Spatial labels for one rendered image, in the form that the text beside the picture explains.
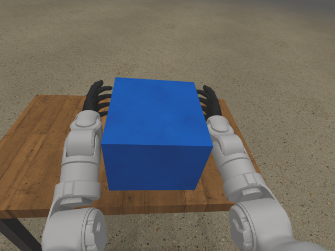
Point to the robot left forearm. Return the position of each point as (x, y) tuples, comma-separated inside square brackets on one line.
[(81, 160)]

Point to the table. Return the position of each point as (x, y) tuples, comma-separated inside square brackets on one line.
[(30, 167)]

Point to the robot right upper arm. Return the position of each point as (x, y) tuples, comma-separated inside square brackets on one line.
[(262, 225)]

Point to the robot right forearm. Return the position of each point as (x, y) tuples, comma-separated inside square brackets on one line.
[(241, 182)]

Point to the carton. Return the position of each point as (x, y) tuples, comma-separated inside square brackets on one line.
[(155, 136)]

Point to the right robot hand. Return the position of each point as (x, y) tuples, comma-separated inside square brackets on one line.
[(212, 107)]

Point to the left robot hand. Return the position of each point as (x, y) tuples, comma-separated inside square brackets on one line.
[(93, 98)]

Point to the robot left upper arm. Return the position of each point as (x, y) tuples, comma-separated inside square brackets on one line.
[(75, 230)]

